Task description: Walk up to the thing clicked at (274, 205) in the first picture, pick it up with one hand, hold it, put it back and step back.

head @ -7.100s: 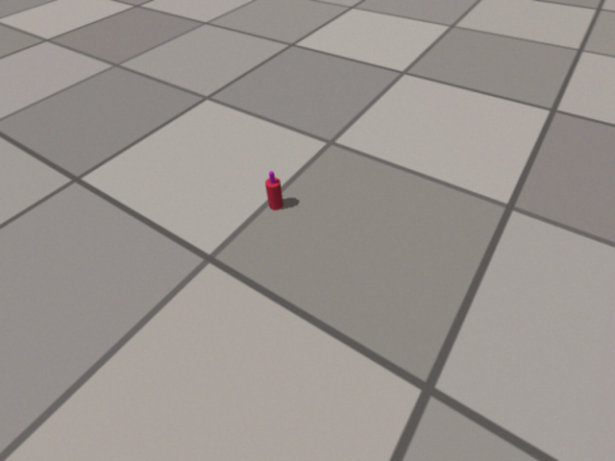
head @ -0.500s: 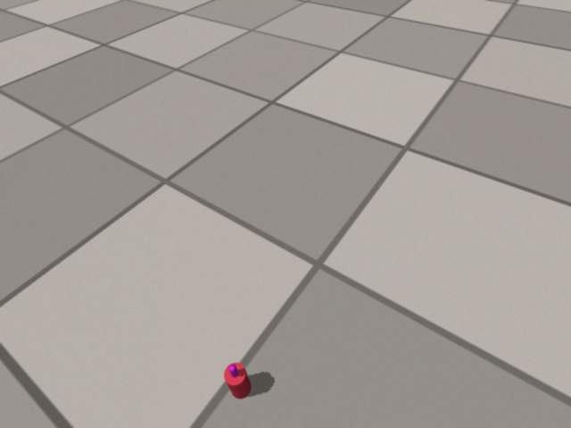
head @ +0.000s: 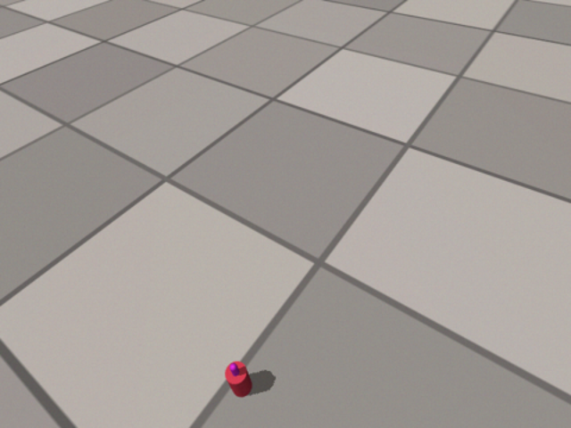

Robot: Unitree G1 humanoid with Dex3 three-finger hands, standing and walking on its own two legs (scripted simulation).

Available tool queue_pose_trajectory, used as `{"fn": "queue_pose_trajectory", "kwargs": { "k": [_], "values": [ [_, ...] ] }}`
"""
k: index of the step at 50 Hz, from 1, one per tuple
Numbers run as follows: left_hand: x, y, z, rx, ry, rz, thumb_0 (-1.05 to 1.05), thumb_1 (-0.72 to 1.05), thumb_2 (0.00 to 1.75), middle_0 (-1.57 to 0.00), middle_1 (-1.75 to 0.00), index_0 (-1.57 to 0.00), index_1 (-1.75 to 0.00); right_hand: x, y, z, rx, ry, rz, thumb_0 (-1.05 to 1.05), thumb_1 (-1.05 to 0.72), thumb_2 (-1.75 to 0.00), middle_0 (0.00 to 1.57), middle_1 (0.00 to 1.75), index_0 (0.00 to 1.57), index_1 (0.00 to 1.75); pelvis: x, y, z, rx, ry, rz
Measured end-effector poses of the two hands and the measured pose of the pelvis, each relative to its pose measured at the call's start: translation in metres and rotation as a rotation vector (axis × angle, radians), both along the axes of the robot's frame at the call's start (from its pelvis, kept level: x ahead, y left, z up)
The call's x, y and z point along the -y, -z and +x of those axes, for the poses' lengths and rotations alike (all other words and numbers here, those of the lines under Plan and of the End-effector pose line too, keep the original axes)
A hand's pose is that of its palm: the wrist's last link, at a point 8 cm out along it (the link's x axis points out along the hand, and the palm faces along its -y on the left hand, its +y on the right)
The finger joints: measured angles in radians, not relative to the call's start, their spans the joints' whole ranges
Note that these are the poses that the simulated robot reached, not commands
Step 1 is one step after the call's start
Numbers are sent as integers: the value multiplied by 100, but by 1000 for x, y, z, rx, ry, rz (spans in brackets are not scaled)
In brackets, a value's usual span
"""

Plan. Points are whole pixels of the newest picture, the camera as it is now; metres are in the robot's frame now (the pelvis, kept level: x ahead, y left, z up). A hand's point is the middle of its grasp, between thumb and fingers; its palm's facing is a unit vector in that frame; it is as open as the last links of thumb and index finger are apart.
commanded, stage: go down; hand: left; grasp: from the side
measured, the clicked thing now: (237, 376) +0.41 +0.21 -0.68
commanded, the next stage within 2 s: none
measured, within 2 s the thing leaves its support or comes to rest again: neither
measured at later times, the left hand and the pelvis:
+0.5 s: hand out of the picture +0.14 +0.27 -0.18, palm faces +0.06 -0.94 -0.34, open 16.1 cm; pelvis -0.01 +0.01 -0.04, yaw +0 degrees
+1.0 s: hand out of the picture +0.13 +0.28 -0.20, palm faces +0.08 -0.94 -0.33, open 17.5 cm; pelvis -0.01 +0.01 -0.09, yaw +1 degrees
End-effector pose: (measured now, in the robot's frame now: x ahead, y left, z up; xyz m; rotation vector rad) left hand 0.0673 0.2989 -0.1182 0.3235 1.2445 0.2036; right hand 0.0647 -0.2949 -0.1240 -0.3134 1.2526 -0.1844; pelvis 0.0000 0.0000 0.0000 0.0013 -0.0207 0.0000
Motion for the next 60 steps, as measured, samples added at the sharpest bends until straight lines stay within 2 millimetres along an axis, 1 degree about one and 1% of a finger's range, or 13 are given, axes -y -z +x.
{"fn": "queue_pose_trajectory", "kwargs": {
  "k": [2,6,10,13,16,20,26,31,38,44,49,55,60],
  "values": [
    [1,0,3,16,-12,-1,1,89,89,-21,-29,-20,-29,-1,0,2,17,7,-1,1,-91,-90,20,30,20,30,0,1,0,-10,-3,0],
    [5,3,32,100,-45,-16,1,79,79,-17,-22,-15,-21,-12,0,10,108,3,11,1,-95,-91,20,30,20,30,0,6,-8,-54,-17,-2],
    [1,10,62,141,-29,-24,1,60,60,-11,-15,-10,-14,-26,4,10,139,7,32,1,-97,-92,20,30,20,30,2,13,-13,-110,-12,-3],
    [-4,11,73,160,-16,-17,1,43,44,-9,-11,-8,-10,-33,6,7,157,27,46,1,-97,-92,20,30,20,30,1,17,-13,-130,-7,-3],
    [-8,12,75,153,-16,-12,1,25,31,-8,-9,-7,-8,-39,7,6,175,42,57,1,-96,-91,20,30,20,30,-2,21,-11,-146,-5,-6],
    [-15,16,70,137,-21,-5,0,1,19,-8,-8,-7,-7,-43,11,11,208,38,60,1,-94,-91,20,30,20,30,-5,29,-9,-171,-4,-11],
    [-20,28,61,152,-29,-13,0,-29,7,-9,-7,-8,-6,-44,19,29,278,7,40,1,-91,-90,20,30,20,30,-10,45,-10,-212,-9,-17],
    [-20,34,58,182,-29,-18,0,-45,3,-10,-7,-9,-7,-48,23,48,343,-22,23,1,-89,-90,20,30,20,30,-12,57,-10,-235,-14,-25],
    [-23,39,52,184,-33,-19,0,-55,1,-11,-7,-9,-7,-56,24,71,427,-58,13,1,-88,-89,20,30,20,30,-13,69,-11,-260,-21,-36],
    [-27,43,48,186,-38,-16,0,-58,1,-10,-7,-9,-7,-64,28,80,475,-78,10,1,-88,-89,20,30,20,30,-14,79,-12,-287,-26,-45],
    [-29,47,45,197,-38,-18,0,-58,2,-10,-7,-9,-7,-68,36,82,484,-86,11,1,-88,-89,20,30,20,30,-15,88,-14,-308,-27,-51],
    [-32,53,45,216,-42,-19,-1,-57,3,-10,-6,-8,-7,-70,47,78,478,-89,8,1,-90,-90,20,30,20,30,-15,97,-17,-327,-29,-55],
    [-44,72,56,278,-64,-29,-1,-54,4,-9,-5,-7,-6,-66,62,73,475,-115,-1,1,-91,-90,20,30,20,30,-13,112,-25,-364,-28,-54]
  ]
}}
